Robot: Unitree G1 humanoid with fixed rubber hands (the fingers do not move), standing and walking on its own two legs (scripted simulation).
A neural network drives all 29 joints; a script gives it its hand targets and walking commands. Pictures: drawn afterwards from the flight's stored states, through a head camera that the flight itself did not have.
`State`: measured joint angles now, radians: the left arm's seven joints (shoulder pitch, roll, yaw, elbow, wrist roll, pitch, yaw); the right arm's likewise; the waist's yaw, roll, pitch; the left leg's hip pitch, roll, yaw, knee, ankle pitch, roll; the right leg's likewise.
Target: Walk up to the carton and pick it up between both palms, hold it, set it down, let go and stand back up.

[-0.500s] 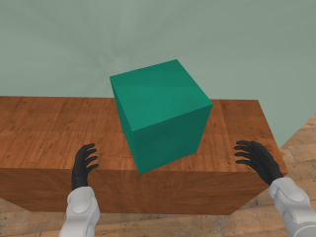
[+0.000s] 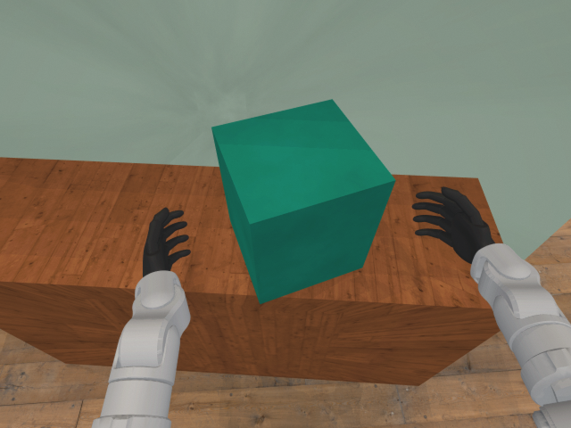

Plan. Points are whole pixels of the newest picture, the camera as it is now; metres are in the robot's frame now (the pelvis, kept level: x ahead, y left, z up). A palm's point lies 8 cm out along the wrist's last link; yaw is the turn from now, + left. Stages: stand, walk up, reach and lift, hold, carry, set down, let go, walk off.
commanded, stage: reach and lift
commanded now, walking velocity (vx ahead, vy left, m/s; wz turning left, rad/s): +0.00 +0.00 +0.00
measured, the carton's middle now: (295, 204) +0.47 +0.02 -0.01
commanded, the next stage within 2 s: none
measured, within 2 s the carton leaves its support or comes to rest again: neither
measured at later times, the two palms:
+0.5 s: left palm (153, 222) +0.35 +0.21 +0.09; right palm (447, 183) +0.43 -0.19 +0.10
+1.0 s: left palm (155, 183) +0.40 +0.21 +0.12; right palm (430, 138) +0.48 -0.17 +0.14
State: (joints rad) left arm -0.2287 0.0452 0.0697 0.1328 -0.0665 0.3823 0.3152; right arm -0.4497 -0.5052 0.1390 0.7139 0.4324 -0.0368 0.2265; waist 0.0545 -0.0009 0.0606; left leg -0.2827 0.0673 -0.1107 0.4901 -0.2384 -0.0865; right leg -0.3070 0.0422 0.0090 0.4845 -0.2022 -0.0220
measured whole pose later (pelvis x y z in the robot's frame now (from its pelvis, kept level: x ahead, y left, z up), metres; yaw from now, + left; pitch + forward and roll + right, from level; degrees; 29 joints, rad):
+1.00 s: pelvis +0.00 +0.00 +0.00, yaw +0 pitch +11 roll -1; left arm -0.75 0.05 0.21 0.46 -0.14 0.54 0.32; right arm -0.99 -0.49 0.16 0.97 0.43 0.25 0.13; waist 0.14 0.03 -0.10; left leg -0.47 0.07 -0.11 0.49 -0.22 -0.09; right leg -0.48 0.05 0.01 0.45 -0.16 -0.02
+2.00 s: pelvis +0.01 +0.00 -0.02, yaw -1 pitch +31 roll -1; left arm -0.75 0.05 0.18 0.99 -0.14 -0.18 0.25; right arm -1.04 -0.40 0.17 1.25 0.37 -0.18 0.12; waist 0.18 0.03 -0.26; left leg -0.87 0.07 -0.11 0.49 -0.17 -0.09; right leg -0.88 0.05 0.01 0.45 -0.11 -0.02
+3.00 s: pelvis +0.02 +0.00 -0.02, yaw -1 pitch +33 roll -1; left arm -0.74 -0.14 0.48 0.96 0.16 -0.30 0.19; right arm -1.07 -0.22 -0.25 1.36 -0.17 -0.38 0.10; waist 0.18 0.03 -0.25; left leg -0.89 0.07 -0.11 0.49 -0.18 -0.09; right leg -0.90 0.05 0.01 0.45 -0.12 -0.02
